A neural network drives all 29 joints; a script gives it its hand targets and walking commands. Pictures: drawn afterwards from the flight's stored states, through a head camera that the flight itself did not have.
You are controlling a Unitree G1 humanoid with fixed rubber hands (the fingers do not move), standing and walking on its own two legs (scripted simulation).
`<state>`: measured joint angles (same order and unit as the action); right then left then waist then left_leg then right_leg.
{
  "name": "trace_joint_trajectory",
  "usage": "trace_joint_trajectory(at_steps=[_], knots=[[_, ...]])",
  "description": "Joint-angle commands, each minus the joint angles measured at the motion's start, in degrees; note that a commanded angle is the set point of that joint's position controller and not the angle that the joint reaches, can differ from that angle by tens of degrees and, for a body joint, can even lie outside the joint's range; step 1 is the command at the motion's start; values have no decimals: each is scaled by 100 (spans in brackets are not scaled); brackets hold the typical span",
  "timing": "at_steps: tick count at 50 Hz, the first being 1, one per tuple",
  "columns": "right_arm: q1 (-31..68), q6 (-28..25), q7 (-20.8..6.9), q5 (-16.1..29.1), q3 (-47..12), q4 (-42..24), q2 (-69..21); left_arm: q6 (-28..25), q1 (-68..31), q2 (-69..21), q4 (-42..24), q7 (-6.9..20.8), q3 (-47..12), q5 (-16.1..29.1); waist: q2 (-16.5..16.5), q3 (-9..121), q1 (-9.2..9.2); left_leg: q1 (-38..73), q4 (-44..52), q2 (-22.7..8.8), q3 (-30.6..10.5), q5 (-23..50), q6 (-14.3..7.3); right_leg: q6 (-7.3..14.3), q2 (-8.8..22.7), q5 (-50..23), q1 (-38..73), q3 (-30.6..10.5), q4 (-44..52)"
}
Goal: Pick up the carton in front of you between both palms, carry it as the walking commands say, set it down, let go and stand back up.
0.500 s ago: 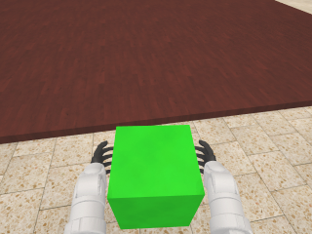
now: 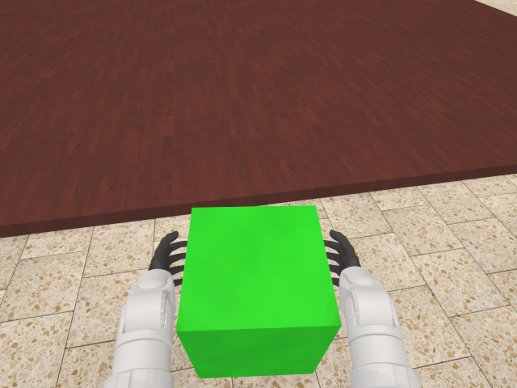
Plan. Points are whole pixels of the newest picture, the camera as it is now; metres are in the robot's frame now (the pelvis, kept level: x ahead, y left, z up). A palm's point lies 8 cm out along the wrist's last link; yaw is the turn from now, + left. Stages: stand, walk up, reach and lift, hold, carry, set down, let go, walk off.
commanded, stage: reach and lift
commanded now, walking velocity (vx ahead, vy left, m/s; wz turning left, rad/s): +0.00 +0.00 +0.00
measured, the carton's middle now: (255, 295) +0.30 +0.00 -0.04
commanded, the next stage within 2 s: hold in 0.32 s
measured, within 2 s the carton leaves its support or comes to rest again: neither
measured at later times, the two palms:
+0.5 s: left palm (156, 277) +0.28 +0.15 +0.05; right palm (353, 273) +0.28 -0.15 +0.05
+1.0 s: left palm (156, 274) +0.29 +0.15 +0.05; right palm (353, 270) +0.28 -0.15 +0.05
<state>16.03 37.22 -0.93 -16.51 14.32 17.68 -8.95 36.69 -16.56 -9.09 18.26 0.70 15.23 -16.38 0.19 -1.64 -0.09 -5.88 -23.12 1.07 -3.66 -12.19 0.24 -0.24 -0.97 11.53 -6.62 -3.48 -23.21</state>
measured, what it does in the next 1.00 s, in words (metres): stands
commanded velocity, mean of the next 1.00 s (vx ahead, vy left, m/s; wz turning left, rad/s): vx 0.06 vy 0.00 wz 0.00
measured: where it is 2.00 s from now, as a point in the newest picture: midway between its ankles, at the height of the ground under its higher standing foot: (243, 345)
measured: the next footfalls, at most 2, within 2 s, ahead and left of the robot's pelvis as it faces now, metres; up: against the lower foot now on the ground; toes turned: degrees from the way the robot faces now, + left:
left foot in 1.56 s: +0.35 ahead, +0.13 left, +0.00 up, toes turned +12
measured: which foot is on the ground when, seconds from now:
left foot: down 0.00-1.00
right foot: down 0.00-1.00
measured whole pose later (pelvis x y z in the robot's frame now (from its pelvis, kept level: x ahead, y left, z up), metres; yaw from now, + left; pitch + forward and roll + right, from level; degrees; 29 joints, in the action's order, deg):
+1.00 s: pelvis +0.00 +0.00 +0.00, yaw +0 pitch -4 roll +0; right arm 15.1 44.6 -0.6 -14.8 12.7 11.9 -8.7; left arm 44.3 -15.6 -8.8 12.2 0.3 13.1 -15.0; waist -0.1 3.0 -0.2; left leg -9.5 -27.6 0.9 -3.6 -18.7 0.3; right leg -0.4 -0.9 17.1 -9.7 -2.8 -26.8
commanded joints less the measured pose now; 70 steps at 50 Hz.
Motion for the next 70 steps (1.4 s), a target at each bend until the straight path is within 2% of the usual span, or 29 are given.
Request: trace_joint_trajectory(at_steps=[1,16,20,22,26,29,38,45,46,48,49,52,53,55,56,57,58,59,60,61,62,63,64,65,66,67,68,69,70], knots=[[2555,-145,-1239,1324,-3074,-250,-5277,-89,-2458,-5298,-166,1287,-3078,1312,-9,1570,7,314,324,430,-85,1305,-24,21,-435,-1336,639,-88,261],[2504,60,-1194,1437,-3209,-613,-5203,110,-2417,-5188,-530,1267,-3231,1413,-13,1422,10,370,422,423,-80,1182,-17,5,-429,-1230,730,-88,365],[2379,203,-1172,1643,-3566,-1086,-5218,260,-2263,-5235,-1007,1223,-3580,1618,3,1705,7,603,449,411,-105,1610,14,-11,-440,-1612,932,-98,420],[2226,332,-1142,1638,-3546,-1155,-5100,393,-2093,-5126,-1097,1184,-3555,1618,14,1559,15,621,511,410,-113,1596,18,-15,-434,-1602,954,-106,488],[2209,482,-1136,1458,-3218,-917,-4842,549,-2078,-4897,-880,1177,-3254,1434,3,889,8,366,651,400,-71,758,-28,22,-408,-788,711,-80,606],[2492,470,-1176,1463,-3205,-903,-4903,532,-2375,-4958,-845,1222,-3251,1443,-9,853,4,288,633,380,-51,434,-50,39,-391,-464,625,-52,584],[2965,415,-1231,1479,-3242,-707,-5086,468,-2860,-5145,-649,1275,-3280,1468,1,1091,0,212,532,355,-33,161,-63,55,-371,-194,631,-32,477],[2950,427,-1237,1428,-3185,-628,-5085,486,-2837,-5139,-567,1269,-3210,1410,-7,1114,5,275,542,366,-29,323,-52,42,-375,-346,656,-39,487],[3096,480,-1230,1487,-3223,-556,-5059,536,-2954,-5082,-530,1261,-3300,1512,-144,1432,-7,-309,115,-625,20,-322,-64,50,674,402,14,-9,174],[3182,504,-1204,1649,-3385,-842,-5087,574,-3044,-5087,-791,1239,-3407,1630,-220,1368,17,-787,202,-469,-77,-2355,-114,116,616,2593,-502,-254,447],[3288,533,-1185,1744,-3490,-998,-5086,612,-3104,-5090,-942,1211,-3522,1698,-226,1280,33,-1022,146,-432,-59,-2694,-114,142,639,3045,-630,-301,482],[3259,745,-1109,1967,-3808,-1379,-5035,822,-3012,-5040,-1361,1097,-3867,1915,-319,1704,40,-934,-488,-337,264,-1462,-105,287,836,2216,-557,-495,398],[3195,866,-1084,2077,-3948,-1490,-4994,941,-2927,-4981,-1481,1054,-3975,1986,-367,1902,37,-923,-666,-303,370,-1320,-100,372,932,2216,-542,-648,436],[3147,1177,-1041,2332,-4189,-1716,-4887,1269,-2880,-4812,-1793,963,-4199,2170,-503,1860,39,-1067,-593,-267,489,-1554,-99,463,1038,2633,-712,-787,523],[3215,1346,-1020,2441,-4256,-1833,-4818,1452,-2933,-4733,-1924,929,-4282,2265,-459,1713,38,-1044,-390,-349,410,-1697,-126,437,990,2690,-920,-670,434],[3215,1536,-991,2542,-4313,-1902,-4750,1645,-2951,-4697,-2025,896,-4393,2372,-197,1572,27,-895,-65,-576,107,-1889,-204,345,831,2529,-1237,-380,94],[3151,1722,-958,2625,-4335,-1948,-4675,1835,-3032,-4660,-2135,872,-4482,2489,374,1464,-27,-567,346,-993,-554,-2152,-389,196,575,2125,-1731,96,-637],[3030,1892,-920,2703,-4342,-2017,-4602,2010,-3093,-4693,-2219,865,-4568,2638,1096,1439,-97,14,927,-1492,-1458,-2235,-655,24,238,1540,-2425,726,-1664],[2860,2047,-865,2743,-4358,-2104,-4577,2179,-3132,-4785,-2348,881,-4723,2851,1414,1196,-128,413,957,-1867,-2064,-1509,-976,-14,165,1591,-3093,942,-1649],[2837,2184,-807,2793,-4412,-2384,-4578,2303,-3177,-4873,-2518,902,-4873,3071,1244,1145,-168,577,818,-1920,-2031,-669,-1123,29,189,1712,-3190,955,-1381],[2892,2314,-760,2877,-4490,-2698,-4608,2403,-3166,-4955,-2664,917,-4956,3254,995,1306,-160,620,616,-1833,-1653,5,-1083,45,151,1502,-2874,1024,-1022],[2886,2446,-720,2984,-4617,-2980,-4663,2508,-3019,-5028,-2785,911,-4992,3376,831,1581,-113,485,365,-1652,-1113,342,-932,38,63,1047,-2244,1196,-606],[2831,2566,-694,3074,-4694,-3230,-4709,2610,-2840,-5088,-2897,895,-4996,3452,734,1886,-64,43,41,-1403,-527,325,-726,32,-5,605,-1249,1327,-222],[2648,2683,-689,3154,-4744,-3381,-4755,2711,-2663,-5154,-2990,874,-4980,3476,551,2250,-27,-696,-441,-1099,53,14,-484,76,154,378,75,1162,77],[2700,2808,-724,3260,-4806,-3628,-4771,2792,-2364,-5115,-3039,836,-4901,3388,-287,2395,110,-1581,-1623,-673,759,95,-199,375,895,1000,995,-40,652],[2793,2941,-776,3402,-4882,-3794,-4856,2861,-2143,-4963,-3101,791,-4779,3238,-1517,2256,156,-3200,-2669,-375,1128,-459,47,941,1945,317,1996,-1576,619],[2783,3030,-835,3465,-4897,-3804,-4876,2943,-2082,-4955,-3221,739,-4736,3144,-1662,1951,204,-4246,-2915,-252,1062,-1829,14,1399,2406,-874,2394,-2174,709],[2723,3069,-887,3501,-4913,-3786,-4942,3016,-2130,-4951,-3517,689,-4792,3095,-1111,1754,250,-4629,-3063,-415,871,-2231,-49,1532,2504,-1799,2525,-2055,560],[2573,3089,-920,3522,-4899,-3781,-5004,3066,-2154,-4949,-3770,658,-4865,3086,-695,1882,274,-4660,-2953,-512,805,-2284,-75,1448,2482,-1856,2619,-1781,497]])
